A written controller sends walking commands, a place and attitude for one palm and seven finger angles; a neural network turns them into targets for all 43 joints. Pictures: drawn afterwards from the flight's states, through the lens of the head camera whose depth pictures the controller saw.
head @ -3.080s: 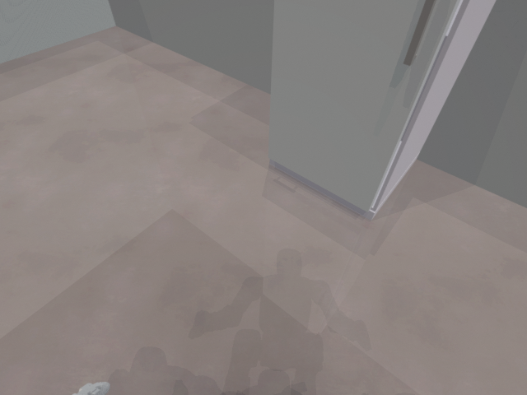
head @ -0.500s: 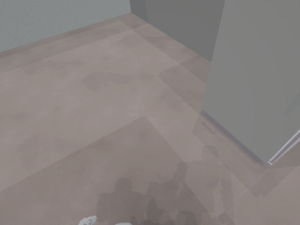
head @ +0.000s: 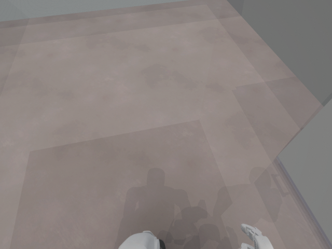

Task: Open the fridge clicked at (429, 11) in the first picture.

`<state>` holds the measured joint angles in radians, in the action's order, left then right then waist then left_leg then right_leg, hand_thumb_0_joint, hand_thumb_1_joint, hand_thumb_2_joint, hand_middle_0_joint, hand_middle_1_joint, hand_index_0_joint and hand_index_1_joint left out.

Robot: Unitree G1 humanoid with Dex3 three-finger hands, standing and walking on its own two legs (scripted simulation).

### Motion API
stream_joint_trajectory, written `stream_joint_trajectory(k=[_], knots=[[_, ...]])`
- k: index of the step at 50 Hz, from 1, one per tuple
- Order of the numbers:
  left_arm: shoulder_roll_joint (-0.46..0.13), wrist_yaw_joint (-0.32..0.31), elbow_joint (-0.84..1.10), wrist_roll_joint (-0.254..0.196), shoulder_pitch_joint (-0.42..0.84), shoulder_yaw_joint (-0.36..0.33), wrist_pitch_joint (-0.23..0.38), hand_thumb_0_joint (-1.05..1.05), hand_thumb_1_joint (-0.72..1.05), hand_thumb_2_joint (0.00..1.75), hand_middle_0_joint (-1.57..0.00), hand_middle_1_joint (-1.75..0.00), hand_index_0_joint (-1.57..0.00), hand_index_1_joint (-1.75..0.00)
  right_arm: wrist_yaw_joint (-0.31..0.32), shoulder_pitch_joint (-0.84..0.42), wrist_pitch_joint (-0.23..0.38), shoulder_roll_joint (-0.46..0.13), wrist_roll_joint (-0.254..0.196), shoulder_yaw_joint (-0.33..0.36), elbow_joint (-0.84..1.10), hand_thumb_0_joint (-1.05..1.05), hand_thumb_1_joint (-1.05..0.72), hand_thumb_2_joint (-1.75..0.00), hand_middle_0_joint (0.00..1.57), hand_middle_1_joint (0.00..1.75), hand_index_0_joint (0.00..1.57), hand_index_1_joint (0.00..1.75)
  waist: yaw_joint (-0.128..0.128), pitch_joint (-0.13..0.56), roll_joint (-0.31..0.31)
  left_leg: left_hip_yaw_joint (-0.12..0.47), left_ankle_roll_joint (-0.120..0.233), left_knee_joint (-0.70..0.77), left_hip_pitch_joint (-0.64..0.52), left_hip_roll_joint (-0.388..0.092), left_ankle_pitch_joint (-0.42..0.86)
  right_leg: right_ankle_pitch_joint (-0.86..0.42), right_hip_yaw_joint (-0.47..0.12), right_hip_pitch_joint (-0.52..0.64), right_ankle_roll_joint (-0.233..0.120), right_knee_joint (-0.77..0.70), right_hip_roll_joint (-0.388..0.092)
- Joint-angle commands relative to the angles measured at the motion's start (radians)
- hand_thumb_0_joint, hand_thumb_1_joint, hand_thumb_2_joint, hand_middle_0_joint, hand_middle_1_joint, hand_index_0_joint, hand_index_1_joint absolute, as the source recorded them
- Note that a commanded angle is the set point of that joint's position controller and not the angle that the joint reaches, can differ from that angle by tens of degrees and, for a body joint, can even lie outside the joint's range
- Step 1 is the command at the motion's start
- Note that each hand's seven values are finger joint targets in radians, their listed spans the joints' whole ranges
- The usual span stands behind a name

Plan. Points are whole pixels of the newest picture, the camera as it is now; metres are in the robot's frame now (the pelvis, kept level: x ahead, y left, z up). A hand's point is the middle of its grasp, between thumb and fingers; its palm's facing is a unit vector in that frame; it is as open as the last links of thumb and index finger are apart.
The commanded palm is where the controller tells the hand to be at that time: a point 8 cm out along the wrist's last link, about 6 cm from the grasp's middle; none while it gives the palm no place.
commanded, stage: walk to a spot facing it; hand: right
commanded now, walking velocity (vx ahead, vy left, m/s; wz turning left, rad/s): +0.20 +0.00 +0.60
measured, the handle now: out of the picture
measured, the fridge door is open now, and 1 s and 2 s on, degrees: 0 0 0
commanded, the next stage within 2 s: turn to face it in 0.04 s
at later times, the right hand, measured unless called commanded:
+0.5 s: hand (269, 231) +0.21 -0.25 -0.16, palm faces +0.04 +0.98 -0.19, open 7.4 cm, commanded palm none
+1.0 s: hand (268, 222) +0.23 -0.24 -0.12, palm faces +0.27 +0.92 -0.28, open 7.4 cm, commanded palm none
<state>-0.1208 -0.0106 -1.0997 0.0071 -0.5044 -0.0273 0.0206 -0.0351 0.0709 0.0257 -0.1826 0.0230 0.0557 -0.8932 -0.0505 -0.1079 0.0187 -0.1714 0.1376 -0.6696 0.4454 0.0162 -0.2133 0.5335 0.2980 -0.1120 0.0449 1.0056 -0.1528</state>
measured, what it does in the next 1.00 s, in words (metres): walks ahead, turning right: right foot, then left foot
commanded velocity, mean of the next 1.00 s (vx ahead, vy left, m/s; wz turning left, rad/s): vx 0.01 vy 0.00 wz -0.47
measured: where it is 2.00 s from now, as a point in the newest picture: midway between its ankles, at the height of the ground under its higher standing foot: outside the picture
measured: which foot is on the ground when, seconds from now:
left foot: down 0.00-0.38, up 0.40-0.80, down 0.82-1.00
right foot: up 0.00-0.34, down 0.36-0.82, up 0.84-1.00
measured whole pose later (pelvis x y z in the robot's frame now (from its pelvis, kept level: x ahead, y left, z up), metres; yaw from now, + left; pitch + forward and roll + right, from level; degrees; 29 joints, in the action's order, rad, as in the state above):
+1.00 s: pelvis +0.18 -0.02 +0.03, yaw -17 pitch +0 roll -1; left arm -0.26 0.02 -0.95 0.02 -0.23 -0.10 -0.08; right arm 0.03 0.18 -0.01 -0.19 0.02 0.04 -0.89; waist -0.05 -0.06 -0.03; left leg -0.13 0.00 -0.53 0.21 -0.08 -0.32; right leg 0.40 0.01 -0.53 0.06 1.11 -0.01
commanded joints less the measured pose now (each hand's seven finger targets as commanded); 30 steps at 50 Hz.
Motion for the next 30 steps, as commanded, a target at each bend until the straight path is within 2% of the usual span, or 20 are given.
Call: stream_joint_trajectory(k=[1,2,3,4,6,9,11,13,15,16,17,18,19,20,21,22,23,24,26,30], knots=[[-0.166,-0.011,0.189,0.006,0.180,-0.046,0.048,0.00,0.90,0.90,-0.20,-0.30,-0.20,-0.30,0.040,0.255,0.012,-0.234,-0.023,0.065,-0.005,0.00,-0.90,-0.90,0.20,0.30,0.20,0.30,0.116,0.218,0.018,0.559,0.134,0.307,-0.512,-0.367,0.415,-0.144,-0.286,-0.565,0.010,0.450,-0.025],[-0.154,-0.009,0.180,0.012,0.190,-0.042,0.031,0.00,0.90,0.90,-0.20,-0.30,-0.20,-0.30,0.044,0.199,0.019,-0.201,-0.020,0.052,0.004,0.00,-0.90,-0.90,0.20,0.30,0.20,0.30,0.074,0.144,-0.017,0.464,0.098,0.340,-0.352,-0.326,0.390,-0.176,-0.283,-0.514,0.017,0.376,-0.048],[-0.139,-0.010,0.170,0.017,0.180,-0.039,0.016,0.00,0.90,0.90,-0.20,-0.30,-0.20,-0.30,0.047,0.172,0.027,-0.181,-0.013,0.047,0.004,0.00,-0.90,-0.90,0.20,0.30,0.20,0.30,0.045,0.110,-0.029,0.421,0.083,0.360,-0.235,-0.298,0.391,-0.179,-0.276,-0.462,0.023,0.320,-0.047],[-0.128,-0.010,0.161,0.018,0.154,-0.038,0.005,0.00,0.90,0.90,-0.20,-0.30,-0.20,-0.30,0.047,0.155,0.031,-0.179,-0.006,0.045,0.004,0.00,-0.90,-0.90,0.20,0.30,0.20,0.30,0.019,0.115,-0.030,0.376,0.076,0.360,-0.184,-0.272,0.404,-0.180,-0.270,-0.430,0.031,0.267,-0.042],[-0.112,-0.008,0.163,0.017,0.140,-0.038,-0.007,0.00,0.90,0.90,-0.20,-0.30,-0.20,-0.30,0.046,0.134,0.034,-0.173,0.003,0.049,0.003,0.00,-0.90,-0.90,0.20,0.30,0.20,0.30,-0.005,0.128,0.008,0.334,0.067,0.346,-0.128,-0.226,0.406,-0.188,-0.256,-0.391,0.045,0.147,-0.028],[-0.099,-0.003,0.172,0.016,0.193,-0.026,-0.012,0.00,0.90,0.90,-0.20,-0.30,-0.20,-0.30,0.043,0.153,0.030,-0.154,-0.001,0.040,-0.010,0.00,-0.90,-0.90,0.20,0.30,0.20,0.30,0.010,0.153,0.076,0.285,0.048,0.329,-0.152,-0.187,0.445,-0.260,-0.236,-0.380,0.039,0.019,0.005],[-0.095,0.003,0.172,0.011,0.221,-0.018,-0.006,0.00,0.90,0.90,-0.20,-0.30,-0.20,-0.30,0.047,0.164,0.028,-0.144,0.003,0.031,-0.027,0.00,-0.90,-0.90,0.20,0.30,0.20,0.30,0.016,0.169,0.103,0.264,0.035,0.306,-0.200,-0.183,0.468,-0.277,-0.229,-0.344,0.027,-0.108,0.019],[-0.090,0.006,0.166,0.007,0.267,-0.010,0.004,0.00,0.90,0.90,-0.20,-0.30,-0.20,-0.30,0.053,0.180,0.023,-0.138,0.000,0.023,-0.044,0.00,-0.90,-0.90,0.20,0.30,0.20,0.30,0.045,0.166,0.124,0.253,0.016,0.290,-0.240,-0.188,0.463,-0.290,-0.217,-0.282,0.014,-0.229,0.052],[-0.098,0.006,0.151,0.006,0.294,-0.005,0.010,0.00,0.90,0.90,-0.20,-0.30,-0.20,-0.30,0.057,0.200,0.017,-0.134,-0.006,0.014,-0.069,0.00,-0.90,-0.90,0.20,0.30,0.20,0.30,0.052,0.146,0.102,0.230,-0.020,0.265,-0.255,-0.185,0.417,-0.360,-0.221,-0.192,0.004,-0.374,0.081],[-0.107,0.007,0.136,0.007,0.265,-0.008,0.012,0.00,0.90,0.90,-0.20,-0.30,-0.20,-0.30,0.060,0.198,0.011,-0.133,-0.007,0.012,-0.077,0.00,-0.90,-0.90,0.20,0.30,0.20,0.30,0.040,0.141,0.080,0.203,-0.048,0.226,-0.251,-0.177,0.351,-0.445,-0.228,-0.127,0.000,-0.463,0.085],[-0.152,0.009,0.122,0.012,0.228,-0.015,0.019,0.00,0.90,0.90,-0.20,-0.30,-0.20,-0.30,0.064,0.225,0.006,-0.116,-0.008,0.008,-0.078,0.00,-0.90,-0.90,0.20,0.30,0.20,0.30,0.035,0.159,-0.008,0.180,-0.084,0.132,-0.232,-0.151,0.270,-0.633,-0.278,-0.035,-0.017,-0.523,0.051],[-0.225,0.009,0.123,0.019,0.201,-0.028,0.020,0.00,0.90,0.90,-0.20,-0.30,-0.20,-0.30,0.067,0.265,0.000,-0.089,-0.012,0.003,-0.077,0.00,-0.90,-0.90,0.20,0.30,0.20,0.30,0.037,0.190,-0.170,0.115,-0.134,0.011,-0.125,-0.092,0.039,-0.883,-0.432,0.069,-0.088,-0.523,-0.089],[-0.263,0.004,0.127,0.017,0.209,-0.033,0.010,0.00,0.90,0.90,-0.20,-0.30,-0.20,-0.30,0.068,0.295,-0.007,-0.064,-0.019,-0.007,-0.075,0.00,-0.90,-0.90,0.20,0.30,0.20,0.30,0.047,0.189,-0.311,0.072,-0.176,-0.140,-0.062,-0.037,-0.342,-0.971,-0.585,0.072,-0.187,-0.603,-0.218],[-0.265,-0.006,0.122,0.017,0.207,-0.032,0.001,0.00,0.90,0.90,-0.20,-0.30,-0.20,-0.30,0.074,0.261,-0.015,-0.086,-0.017,-0.005,-0.075,0.00,-0.90,-0.90,0.20,0.30,0.20,0.30,0.027,0.193,-0.348,0.132,-0.182,-0.269,-0.053,-0.033,-0.444,-0.860,-0.668,0.017,-0.221,-0.684,-0.226],[-0.259,-0.009,0.131,0.018,0.242,-0.034,-0.008,0.00,0.90,0.90,-0.20,-0.30,-0.20,-0.30,0.072,0.210,-0.021,-0.104,-0.012,0.001,-0.065,0.00,-0.90,-0.90,0.20,0.30,0.20,0.30,0.035,0.111,-0.295,0.155,-0.177,-0.338,-0.010,-0.066,-0.418,-0.753,-0.663,-0.058,-0.238,-0.693,-0.212],[-0.240,-0.009,0.142,0.020,0.264,-0.031,-0.011,0.00,0.90,0.90,-0.20,-0.30,-0.20,-0.30,0.065,0.179,-0.021,-0.112,-0.009,0.010,-0.058,0.00,-0.90,-0.90,0.20,0.30,0.20,0.30,0.036,0.091,-0.215,0.169,-0.177,-0.364,0.013,-0.077,-0.374,-0.695,-0.647,-0.091,-0.240,-0.693,-0.181],[-0.241,-0.009,0.155,0.020,0.282,-0.034,-0.014,0.00,0.90,0.90,-0.20,-0.30,-0.20,-0.30,0.060,0.165,-0.024,-0.109,-0.008,0.015,-0.051,0.00,-0.90,-0.90,0.20,0.30,0.20,0.30,0.041,0.089,-0.173,0.169,-0.179,-0.371,0.013,-0.082,-0.335,-0.642,-0.614,-0.110,-0.233,-0.700,-0.152],[-0.245,-0.008,0.162,0.019,0.297,-0.039,-0.016,0.00,0.90,0.90,-0.20,-0.30,-0.20,-0.30,0.056,0.174,-0.027,-0.100,-0.009,0.017,-0.048,0.00,-0.90,-0.90,0.20,0.30,0.20,0.30,0.048,0.118,-0.149,0.165,-0.184,-0.365,0.018,-0.081,-0.303,-0.602,-0.583,-0.092,-0.225,-0.703,-0.130],[-0.247,-0.006,0.171,0.015,0.292,-0.047,-0.017,0.00,0.90,0.90,-0.20,-0.30,-0.20,-0.30,0.053,0.172,-0.030,-0.097,-0.008,0.022,-0.037,0.00,-0.90,-0.90,0.20,0.30,0.20,0.30,0.044,0.154,-0.141,0.161,-0.191,-0.346,0.021,-0.082,-0.257,-0.578,-0.553,-0.067,-0.215,-0.705,-0.098],[-0.258,-0.003,0.185,0.018,0.258,-0.069,-0.024,0.00,0.90,0.90,-0.20,-0.30,-0.20,-0.30,0.056,0.131,-0.039,-0.083,-0.009,0.029,0.006,0.00,-0.90,-0.90,0.20,0.30,0.20,0.30,0.020,0.187,-0.150,0.159,-0.204,-0.260,0.024,-0.068,-0.250,-0.584,-0.590,-0.040,-0.225,-0.688,-0.084]])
